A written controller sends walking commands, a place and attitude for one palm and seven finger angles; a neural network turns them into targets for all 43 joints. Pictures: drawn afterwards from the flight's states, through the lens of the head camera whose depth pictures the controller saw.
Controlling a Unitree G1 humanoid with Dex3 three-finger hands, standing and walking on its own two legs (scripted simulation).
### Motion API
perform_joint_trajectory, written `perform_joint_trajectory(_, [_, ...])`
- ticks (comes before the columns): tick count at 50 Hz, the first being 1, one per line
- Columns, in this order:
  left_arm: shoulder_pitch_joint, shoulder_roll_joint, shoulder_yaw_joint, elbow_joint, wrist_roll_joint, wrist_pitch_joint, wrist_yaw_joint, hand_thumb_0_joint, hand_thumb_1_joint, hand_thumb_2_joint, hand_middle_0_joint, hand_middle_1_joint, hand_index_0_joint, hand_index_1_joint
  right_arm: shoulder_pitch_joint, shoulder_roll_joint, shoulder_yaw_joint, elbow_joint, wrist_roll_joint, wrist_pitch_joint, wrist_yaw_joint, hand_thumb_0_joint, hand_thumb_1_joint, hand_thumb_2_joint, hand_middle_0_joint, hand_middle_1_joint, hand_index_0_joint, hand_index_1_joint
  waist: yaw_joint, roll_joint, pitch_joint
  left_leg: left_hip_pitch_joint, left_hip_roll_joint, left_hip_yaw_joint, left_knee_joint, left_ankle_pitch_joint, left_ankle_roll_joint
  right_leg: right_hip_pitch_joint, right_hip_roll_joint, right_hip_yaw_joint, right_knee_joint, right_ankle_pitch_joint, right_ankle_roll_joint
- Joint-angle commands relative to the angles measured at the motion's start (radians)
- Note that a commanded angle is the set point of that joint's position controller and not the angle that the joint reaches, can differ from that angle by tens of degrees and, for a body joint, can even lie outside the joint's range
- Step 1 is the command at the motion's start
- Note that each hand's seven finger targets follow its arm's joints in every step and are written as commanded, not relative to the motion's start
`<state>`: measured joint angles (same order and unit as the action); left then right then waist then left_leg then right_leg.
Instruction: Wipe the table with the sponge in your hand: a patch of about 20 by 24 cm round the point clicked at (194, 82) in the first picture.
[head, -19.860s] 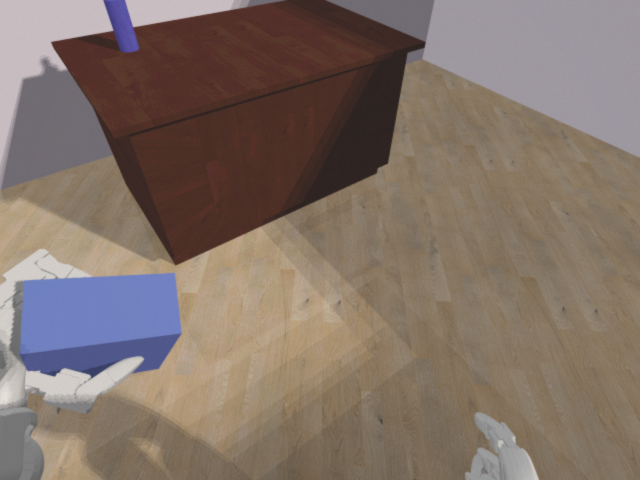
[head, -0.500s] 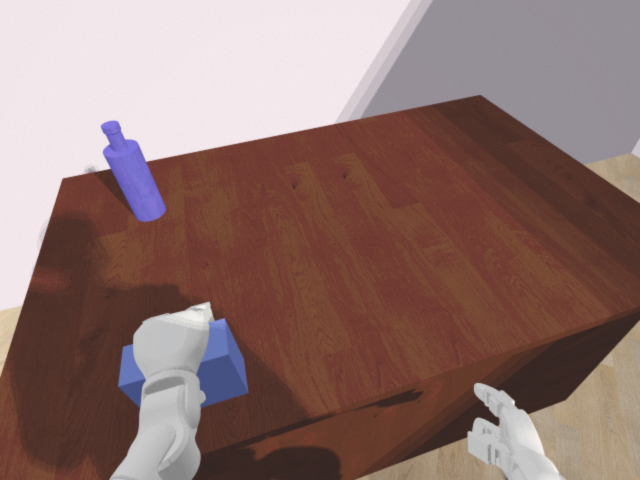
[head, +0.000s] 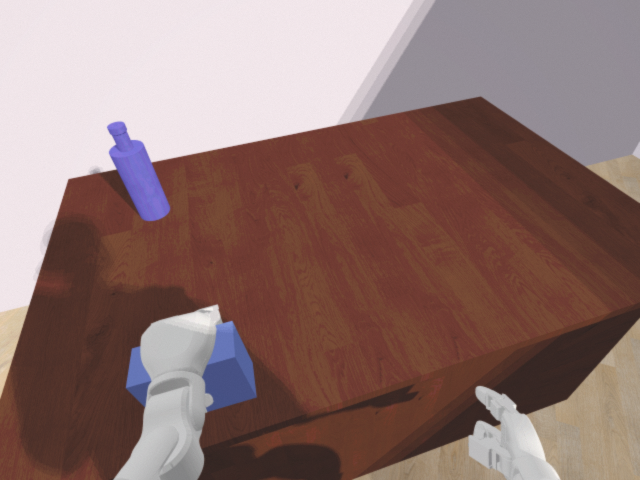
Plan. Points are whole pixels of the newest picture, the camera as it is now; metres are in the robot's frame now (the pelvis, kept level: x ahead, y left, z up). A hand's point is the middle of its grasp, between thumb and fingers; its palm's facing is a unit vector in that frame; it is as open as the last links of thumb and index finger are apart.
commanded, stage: slide across to the third lane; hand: left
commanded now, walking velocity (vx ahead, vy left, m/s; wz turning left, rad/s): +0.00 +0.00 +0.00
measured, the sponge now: (201, 380) +0.25 +0.21 -0.03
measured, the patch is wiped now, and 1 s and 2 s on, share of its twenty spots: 0.70 0.75 0.95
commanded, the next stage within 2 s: wipe forward along the third lane in 0.48 s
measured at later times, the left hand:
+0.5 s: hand (245, 352) +0.28 +0.15 +0.01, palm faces -0.03 -0.07 -1.00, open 9.6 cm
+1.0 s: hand (254, 331) +0.31 +0.15 +0.01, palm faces -0.06 -0.04 -1.00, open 9.6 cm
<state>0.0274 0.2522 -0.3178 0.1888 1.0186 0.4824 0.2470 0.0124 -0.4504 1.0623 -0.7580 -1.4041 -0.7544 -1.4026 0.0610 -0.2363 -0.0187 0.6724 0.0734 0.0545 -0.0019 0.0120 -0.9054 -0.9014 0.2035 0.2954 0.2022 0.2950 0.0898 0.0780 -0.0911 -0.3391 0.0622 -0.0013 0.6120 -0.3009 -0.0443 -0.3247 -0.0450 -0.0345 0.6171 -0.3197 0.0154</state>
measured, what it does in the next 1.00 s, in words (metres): stands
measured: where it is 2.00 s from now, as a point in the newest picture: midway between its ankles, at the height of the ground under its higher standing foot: outside the picture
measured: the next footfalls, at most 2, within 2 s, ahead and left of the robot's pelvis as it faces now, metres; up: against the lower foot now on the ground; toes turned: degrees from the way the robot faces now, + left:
none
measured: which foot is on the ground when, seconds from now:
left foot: down 0.00-1.00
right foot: down 0.00-1.00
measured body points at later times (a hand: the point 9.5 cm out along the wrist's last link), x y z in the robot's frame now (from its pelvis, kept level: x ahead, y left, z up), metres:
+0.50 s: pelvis -0.02 -0.01 +0.00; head -0.04 -0.05 +0.45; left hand +0.27 +0.15 +0.06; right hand +0.23 -0.20 -0.09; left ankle +0.01 +0.15 -0.73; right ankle +0.00 -0.13 -0.73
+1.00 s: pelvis -0.02 -0.03 +0.00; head -0.03 -0.07 +0.45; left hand +0.31 +0.15 +0.06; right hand +0.17 -0.27 -0.11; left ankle +0.01 +0.15 -0.73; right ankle +0.00 -0.13 -0.73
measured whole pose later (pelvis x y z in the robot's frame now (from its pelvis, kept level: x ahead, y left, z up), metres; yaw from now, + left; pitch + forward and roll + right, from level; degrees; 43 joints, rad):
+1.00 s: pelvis -0.02 -0.03 +0.00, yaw +0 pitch +4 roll +1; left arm -0.37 0.12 -0.33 0.68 1.00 0.51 0.33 -0.01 -0.47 1.07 -0.78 -1.39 -0.78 -1.38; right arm 0.08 -0.24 -0.02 0.75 0.07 0.09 -0.02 0.01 -0.91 -0.90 0.20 0.30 0.20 0.29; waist 0.05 0.06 -0.11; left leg -0.41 0.09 -0.02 0.58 -0.25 -0.04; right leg -0.42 -0.01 -0.05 0.64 -0.30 -0.03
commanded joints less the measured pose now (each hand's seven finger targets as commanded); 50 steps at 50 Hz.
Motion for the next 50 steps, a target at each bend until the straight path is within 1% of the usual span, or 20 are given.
perform_joint_trajectory(1, [-0.158, -0.044, -0.037, -0.129, -0.026, -0.044, 0.0, 0.0, 0.1, 1.3, -1.2, -1.6, -1.2, -1.6, -0.227, -0.088, -0.028, -0.171, -0.001, -0.067, 0.009, 0.0, -0.9, -0.9, 0.2, 0.3, 0.2, 0.3, -0.01, -0.169, -0.12, 0.107, -0.07, -0.001, -0.077, 0.18, 0.067, -0.004, 0.068, -0.016, -0.116, 0.186, -0.071])
perform_joint_trajectory(2, [-0.166, -0.022, -0.012, -0.14, -0.029, -0.045, 0.006, 0.0, 0.1, 1.3, -1.2, -1.6, -1.2, -1.6, -0.227, -0.092, -0.03, -0.169, -0.002, -0.068, 0.008, 0.0, -0.9, -0.9, 0.2, 0.3, 0.2, 0.3, -0.003, -0.155, -0.125, 0.11, -0.07, -0.003, -0.083, 0.176, 0.066, 0.003, 0.071, -0.011, -0.119, 0.178, -0.075])
perform_joint_trajectory(5, [-0.193, -0.099, -0.091, -0.102, -0.02, -0.04, 0.011, 0.0, 0.1, 1.3, -1.2, -1.6, -1.2, -1.6, -0.235, -0.083, -0.029, -0.162, 0.001, -0.066, 0.018, 0.0, -0.9, -0.9, 0.2, 0.3, 0.2, 0.3, -0.013, -0.164, -0.109, 0.111, -0.067, -0.003, -0.085, 0.177, 0.065, -0.016, 0.072, -0.028, -0.114, 0.171, -0.075])
perform_joint_trajectory(7, [-0.241, -0.069, -0.064, -0.097, -0.021, -0.037, 0.021, 0.0, 0.1, 1.3, -1.2, -1.6, -1.2, -1.6, -0.24, -0.087, -0.03, -0.155, 0.002, -0.063, 0.019, 0.0, -0.9, -0.9, 0.2, 0.3, 0.2, 0.3, -0.011, -0.146, -0.111, 0.11, -0.066, -0.007, -0.094, 0.156, 0.062, -0.018, 0.076, -0.022, -0.115, 0.144, -0.079])
perform_joint_trajectory(10, [-0.294, -0.144, -0.137, -0.041, -0.018, -0.03, 0.027, 0.0, 0.1, 1.3, -1.2, -1.6, -1.2, -1.6, -0.245, -0.077, -0.026, -0.149, 0.007, -0.059, 0.023, 0.0, -0.9, -0.9, 0.2, 0.3, 0.2, 0.3, -0.021, -0.159, -0.103, 0.103, -0.066, -0.008, -0.097, 0.129, 0.062, -0.041, 0.077, -0.041, -0.109, 0.111, -0.078])
perform_joint_trajectory(12, [-0.348, -0.115, -0.108, -0.021, -0.023, -0.027, 0.037, 0.0, 0.1, 1.3, -1.2, -1.6, -1.2, -1.6, -0.245, -0.081, -0.028, -0.14, 0.008, -0.054, 0.021, 0.0, -0.9, -0.9, 0.2, 0.3, 0.2, 0.3, -0.018, -0.158, -0.115, 0.098, -0.067, -0.007, -0.102, 0.107, 0.06, -0.038, 0.078, -0.033, -0.113, 0.091, -0.078])
perform_joint_trajectory(14, [-0.389, -0.17, -0.15, 0.006, -0.028, -0.024, 0.043, 0.0, 0.1, 1.3, -1.2, -1.6, -1.2, -1.6, -0.247, -0.072, -0.024, -0.14, 0.012, -0.054, 0.024, 0.0, -0.9, -0.9, 0.2, 0.3, 0.2, 0.3, -0.026, -0.157, -0.128, 0.098, -0.072, -0.002, -0.095, 0.108, 0.061, -0.04, 0.076, -0.039, -0.107, 0.1, -0.076])
perform_joint_trajectory(22, [-0.459, -0.152, -0.111, 0.094, -0.036, -0.001, 0.065, 0.0, 0.1, 1.3, -1.2, -1.6, -1.2, -1.6, -0.25, -0.08, -0.029, -0.126, 0.006, -0.031, 0.035, 0.0, -0.9, -0.9, 0.2, 0.3, 0.2, 0.3, -0.011, -0.176, -0.156, 0.082, -0.076, 0.01, -0.092, 0.112, 0.057, -0.015, 0.072, -0.029, -0.12, 0.111, -0.078])
perform_joint_trajectory(25, [-0.474, -0.194, -0.142, 0.135, -0.025, 0.012, 0.075, 0.0, 0.1, 1.3, -1.2, -1.6, -1.2, -1.6, -0.254, -0.072, -0.028, -0.127, 0.007, -0.023, 0.042, 0.0, -0.9, -0.9, 0.2, 0.3, 0.2, 0.3, -0.018, -0.183, -0.143, 0.079, -0.077, 0.013, -0.085, 0.116, 0.058, -0.026, 0.069, -0.033, -0.121, 0.105, -0.077])
perform_joint_trajectory(27, [-0.495, -0.144, -0.093, 0.144, -0.029, 0.018, 0.08, 0.0, 0.1, 1.3, -1.2, -1.6, -1.2, -1.6, -0.251, -0.08, -0.031, -0.119, 0.003, -0.02, 0.038, 0.0, -0.9, -0.9, 0.2, 0.3, 0.2, 0.3, -0.007, -0.185, -0.151, 0.073, -0.079, 0.02, -0.091, 0.101, 0.057, -0.015, 0.068, -0.019, -0.137, 0.091, -0.076])
perform_joint_trajectory(30, [-0.505, -0.153, -0.092, 0.191, -0.032, 0.029, 0.088, 0.0, 0.1, 1.3, -1.2, -1.6, -1.2, -1.6, -0.249, -0.078, -0.029, -0.118, 0.006, -0.018, 0.035, 0.0, -0.9, -0.9, 0.2, 0.3, 0.2, 0.3, -0.015, -0.199, -0.132, 0.068, -0.082, 0.027, -0.086, 0.099, 0.057, -0.018, 0.063, -0.017, -0.146, 0.084, -0.071])
perform_joint_trajectory(32, [-0.511, -0.079, -0.015, 0.204, -0.039, 0.029, 0.095, 0.0, 0.1, 1.3, -1.2, -1.6, -1.2, -1.6, -0.241, -0.087, -0.032, -0.106, 0.002, -0.017, 0.025, 0.0, -0.9, -0.9, 0.2, 0.3, 0.2, 0.3, -0.002, -0.198, -0.136, 0.058, -0.083, 0.031, -0.094, 0.086, 0.056, -0.006, 0.062, 0.0, -0.161, 0.076, -0.07])
perform_joint_trajectory(34, [-0.569, -0.123, -0.062, 0.232, -0.029, 0.027, 0.094, 0.0, 0.1, 1.3, -1.2, -1.6, -1.2, -1.6, -0.237, -0.082, -0.025, -0.105, 0.006, -0.018, 0.019, 0.0, -0.9, -0.9, 0.2, 0.3, 0.2, 0.3, -0.031, -0.199, -0.118, 0.056, -0.085, 0.034, -0.09, 0.078, 0.058, -0.029, 0.057, -0.001, -0.162, 0.067, -0.065])
perform_joint_trajectory(37, [-0.565, -0.043, 0.021, 0.28, -0.022, 0.022, 0.096, 0.0, 0.1, 1.3, -1.2, -1.6, -1.2, -1.6, -0.211, -0.094, -0.032, -0.09, -0.002, -0.02, 0.006, 0.0, -0.9, -0.9, 0.2, 0.3, 0.2, 0.3, -0.012, -0.197, -0.133, 0.036, -0.084, 0.032, -0.096, 0.069, 0.057, -0.023, 0.059, 0.009, -0.161, 0.063, -0.067])
perform_joint_trajectory(41, [-0.58, -0.084, -0.014, 0.347, -0.009, 0.024, 0.09, 0.0, 0.1, 1.3, -1.2, -1.6, -1.2, -1.6, -0.192, -0.095, -0.029, -0.087, 0.0, -0.017, -0.002, 0.0, -0.9, -0.9, 0.2, 0.3, 0.2, 0.3, -0.036, -0.206, -0.126, 0.018, -0.084, 0.042, -0.083, 0.077, 0.058, -0.04, 0.053, 0.011, -0.156, 0.087, -0.059])
perform_joint_trajectory(42, [-0.588, -0.033, 0.039, 0.352, -0.012, 0.022, 0.093, 0.0, 0.1, 1.3, -1.2, -1.6, -1.2, -1.6, -0.186, -0.101, -0.032, -0.079, -0.002, -0.015, -0.006, 0.0, -0.9, -0.9, 0.2, 0.3, 0.2, 0.3, -0.027, -0.191, -0.136, 0.014, -0.08, 0.038, -0.088, 0.073, 0.056, -0.038, 0.056, 0.014, -0.155, 0.085, -0.063])
perform_joint_trajectory(43, [-0.602, -0.074, -0.003, 0.36, -0.011, 0.02, 0.091, 0.0, 0.1, 1.3, -1.2, -1.6, -1.2, -1.6, -0.179, -0.097, -0.029, -0.088, -0.002, -0.016, -0.007, 0.0, -0.9, -0.9, 0.2, 0.3, 0.2, 0.3, -0.039, -0.194, -0.148, 0.009, -0.083, 0.042, -0.085, 0.07, 0.059, -0.036, 0.054, 0.009, -0.146, 0.091, -0.058])
perform_joint_trajectory(46, [-0.612, -0.063, 0.014, 0.407, -0.012, 0.016, 0.094, 0.0, 0.1, 1.3, -1.2, -1.6, -1.2, -1.6, -0.159, -0.099, -0.03, -0.083, -0.002, -0.016, -0.013, 0.0, -0.9, -0.9, 0.2, 0.3, 0.2, 0.3, -0.042, -0.191, -0.152, -0.014, -0.082, 0.046, -0.076, 0.066, 0.058, -0.047, 0.051, 0.011, -0.139, 0.092, -0.055])
perform_joint_trajectory(47, [-0.619, 0.0, 0.08, 0.424, -0.015, 0.016, 0.098, 0.0, 0.1, 1.3, -1.2, -1.6, -1.2, -1.6, -0.153, -0.107, -0.033, -0.073, -0.004, -0.014, -0.018, 0.0, -0.9, -0.9, 0.2, 0.3, 0.2, 0.3, -0.038, -0.209, -0.151, -0.022, -0.078, 0.038, -0.079, 0.06, 0.056, -0.048, 0.054, 0.014, -0.143, 0.085, -0.057])
perform_joint_trajectory(50, [-0.686, -0.019, 0.05, 0.477, -0.01, 0.014, 0.1, 0.0, 0.1, 1.3, -1.2, -1.6, -1.2, -1.6, -0.129, -0.106, -0.027, -0.068, -0.005, -0.015, -0.027, 0.0, -0.9, -0.9, 0.2, 0.3, 0.2, 0.3, -0.064, -0.212, -0.132, -0.051, -0.077, 0.042, -0.069, 0.028, 0.058, -0.083, 0.051, 0.015, -0.137, 0.052, -0.047])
